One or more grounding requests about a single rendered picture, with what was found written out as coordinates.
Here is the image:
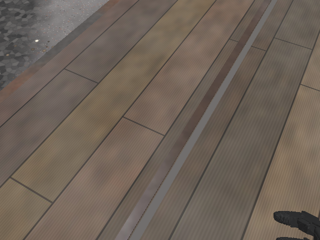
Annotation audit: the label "robot right hand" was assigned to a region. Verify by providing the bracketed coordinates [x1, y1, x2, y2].
[273, 211, 320, 240]

